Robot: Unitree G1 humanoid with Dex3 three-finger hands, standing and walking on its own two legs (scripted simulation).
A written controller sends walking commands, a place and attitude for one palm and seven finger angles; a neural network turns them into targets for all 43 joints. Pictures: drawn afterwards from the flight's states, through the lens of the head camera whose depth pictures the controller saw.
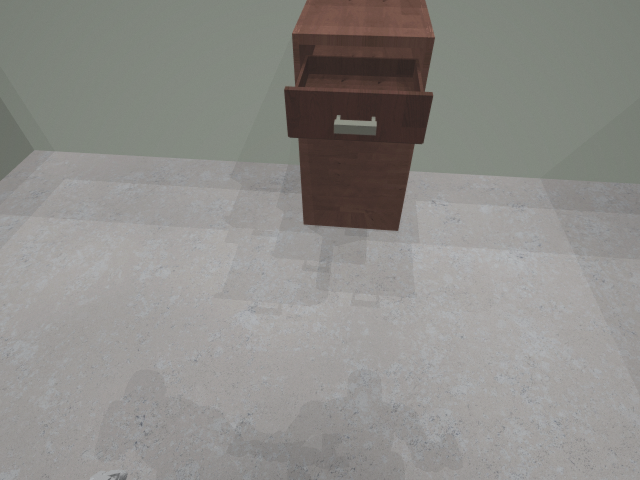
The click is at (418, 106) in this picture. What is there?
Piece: drawer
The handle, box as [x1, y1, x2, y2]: [334, 115, 376, 134]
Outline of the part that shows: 334,121 335,133 375,134 376,121 374,120 374,117 372,117 370,121 340,120 340,115 337,115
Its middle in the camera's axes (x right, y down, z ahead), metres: +0.09 -0.30 +1.02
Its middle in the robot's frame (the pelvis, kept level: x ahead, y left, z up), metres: +0.97 -0.04 -0.05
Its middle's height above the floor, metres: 0.72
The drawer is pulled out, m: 0.30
